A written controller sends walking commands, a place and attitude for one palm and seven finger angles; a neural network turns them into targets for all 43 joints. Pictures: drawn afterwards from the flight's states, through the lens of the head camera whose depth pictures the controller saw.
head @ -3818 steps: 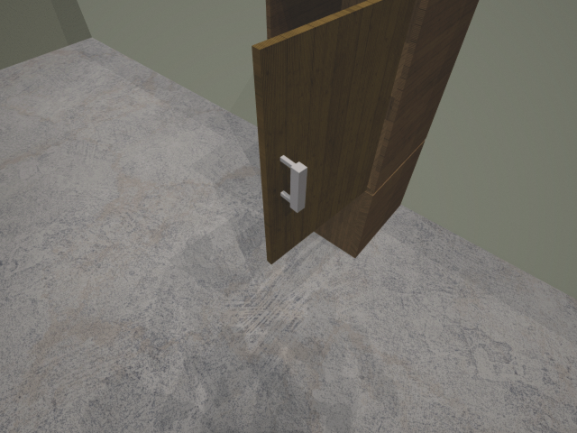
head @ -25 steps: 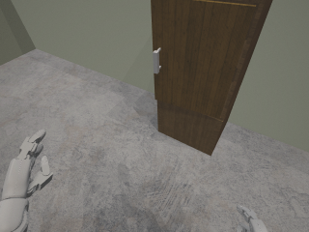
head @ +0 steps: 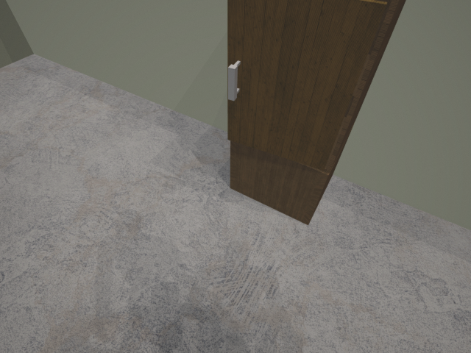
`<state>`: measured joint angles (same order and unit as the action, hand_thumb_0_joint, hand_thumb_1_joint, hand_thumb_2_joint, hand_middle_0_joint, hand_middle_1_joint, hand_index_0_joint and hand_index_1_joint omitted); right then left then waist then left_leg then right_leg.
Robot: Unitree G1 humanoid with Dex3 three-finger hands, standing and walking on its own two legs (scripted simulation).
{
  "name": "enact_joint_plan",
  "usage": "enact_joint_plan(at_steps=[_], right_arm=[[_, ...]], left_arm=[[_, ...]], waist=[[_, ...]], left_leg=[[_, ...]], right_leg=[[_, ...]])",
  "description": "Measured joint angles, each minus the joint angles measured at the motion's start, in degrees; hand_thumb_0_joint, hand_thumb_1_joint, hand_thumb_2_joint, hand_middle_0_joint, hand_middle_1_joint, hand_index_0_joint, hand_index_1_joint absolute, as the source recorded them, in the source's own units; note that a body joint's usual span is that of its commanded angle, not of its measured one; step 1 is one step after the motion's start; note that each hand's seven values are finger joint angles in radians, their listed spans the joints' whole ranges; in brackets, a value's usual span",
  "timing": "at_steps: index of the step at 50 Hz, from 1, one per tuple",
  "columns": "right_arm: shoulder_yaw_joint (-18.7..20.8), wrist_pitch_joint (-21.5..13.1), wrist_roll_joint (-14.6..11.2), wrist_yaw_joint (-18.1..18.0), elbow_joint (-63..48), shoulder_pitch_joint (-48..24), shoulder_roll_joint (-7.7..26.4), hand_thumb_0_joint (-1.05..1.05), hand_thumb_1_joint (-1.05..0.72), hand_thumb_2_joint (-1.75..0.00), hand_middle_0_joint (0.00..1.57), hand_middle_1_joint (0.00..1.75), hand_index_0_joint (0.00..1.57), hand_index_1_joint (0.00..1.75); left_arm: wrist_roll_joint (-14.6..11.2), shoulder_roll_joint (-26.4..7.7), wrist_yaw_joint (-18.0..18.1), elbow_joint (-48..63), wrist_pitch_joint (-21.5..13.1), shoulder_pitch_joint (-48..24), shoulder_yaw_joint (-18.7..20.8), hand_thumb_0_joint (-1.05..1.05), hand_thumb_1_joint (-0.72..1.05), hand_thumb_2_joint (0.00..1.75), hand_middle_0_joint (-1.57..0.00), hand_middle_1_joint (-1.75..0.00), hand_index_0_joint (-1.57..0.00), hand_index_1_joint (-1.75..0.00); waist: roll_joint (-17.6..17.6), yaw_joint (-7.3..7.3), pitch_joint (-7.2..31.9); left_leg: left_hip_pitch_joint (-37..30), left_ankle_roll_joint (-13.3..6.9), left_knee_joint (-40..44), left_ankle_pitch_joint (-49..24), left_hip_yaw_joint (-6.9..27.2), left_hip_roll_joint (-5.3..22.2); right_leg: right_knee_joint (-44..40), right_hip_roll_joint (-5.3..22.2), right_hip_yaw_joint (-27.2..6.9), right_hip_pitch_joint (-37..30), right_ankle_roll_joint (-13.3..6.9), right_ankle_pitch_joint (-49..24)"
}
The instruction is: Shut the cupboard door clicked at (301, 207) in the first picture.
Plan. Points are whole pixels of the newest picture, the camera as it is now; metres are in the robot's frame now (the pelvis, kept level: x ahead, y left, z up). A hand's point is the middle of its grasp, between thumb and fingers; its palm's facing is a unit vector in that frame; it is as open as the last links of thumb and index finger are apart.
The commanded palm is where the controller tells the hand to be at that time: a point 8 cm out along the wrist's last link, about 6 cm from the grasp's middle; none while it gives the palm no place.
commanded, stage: let the arm hang, fingers relaxed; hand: left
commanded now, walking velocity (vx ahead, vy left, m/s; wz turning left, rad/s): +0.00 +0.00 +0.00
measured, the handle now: (235, 80) +0.95 +0.05 -0.04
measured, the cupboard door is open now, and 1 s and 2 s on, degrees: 6 6 6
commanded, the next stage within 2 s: look to check the result in 0.52 s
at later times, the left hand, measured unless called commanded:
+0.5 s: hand out of the picture +0.07 +0.22 -0.16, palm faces +0.01 -0.96 -0.27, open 7.4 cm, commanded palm none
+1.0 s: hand out of the picture +0.12 +0.23 -0.15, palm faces +0.00 -0.94 -0.33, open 7.4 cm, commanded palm none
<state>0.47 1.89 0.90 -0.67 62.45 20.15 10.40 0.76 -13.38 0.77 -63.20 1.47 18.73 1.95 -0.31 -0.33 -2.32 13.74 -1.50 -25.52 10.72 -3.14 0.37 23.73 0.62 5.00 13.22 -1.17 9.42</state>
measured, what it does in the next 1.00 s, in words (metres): shifts its weight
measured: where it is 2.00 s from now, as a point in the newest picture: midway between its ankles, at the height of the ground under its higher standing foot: outside the picture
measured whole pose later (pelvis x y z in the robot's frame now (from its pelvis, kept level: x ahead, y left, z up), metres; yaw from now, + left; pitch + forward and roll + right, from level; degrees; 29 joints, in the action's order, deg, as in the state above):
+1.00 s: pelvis +0.05 -0.01 +0.01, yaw +0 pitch -1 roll +0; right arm 0.1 0.2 0.5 -0.3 63.8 7.4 18.1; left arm 0.5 -17.9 0.1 -64.6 -0.7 7.6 0.9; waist -0.9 -0.3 -2.1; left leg 5.6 -0.4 -17.4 10.8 -2.8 0.4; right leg 17.3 0.1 5.1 5.8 -1.4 10.5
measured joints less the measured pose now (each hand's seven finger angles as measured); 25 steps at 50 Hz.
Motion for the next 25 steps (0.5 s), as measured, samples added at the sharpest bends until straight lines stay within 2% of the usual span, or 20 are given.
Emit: enact_joint_plan(at_steps=[16,25], right_arm=[[0.73,-1.39,-0.01,0.09,0.39,-4.98,2.55,0.01,-0.90,-0.90,0.20,0.30,0.20,0.30],[0.49,-2.00,-0.20,0.24,0.25,-9.04,4.96,0.01,-0.90,-0.90,0.20,0.30,0.20,0.30]], left_arm=[[0.24,0.20,-0.39,-0.53,-1.19,-5.38,-0.12,0.00,0.91,0.89,-0.20,-0.30,-0.20,-0.30],[0.10,-1.35,-0.69,-0.36,-1.91,-8.93,-0.56,0.00,0.91,0.89,-0.20,-0.30,-0.20,-0.30]], waist=[[-0.25,-0.02,1.59],[0.07,-0.09,1.32]], left_leg=[[-1.69,-0.37,1.98,-0.44,-0.73,-0.65],[-3.87,-0.01,4.13,-0.68,-0.41,-0.60]], right_leg=[[-0.48,0.55,-0.80,-0.80,0.44,0.12],[-2.50,0.35,-0.53,-3.01,0.37,0.08]])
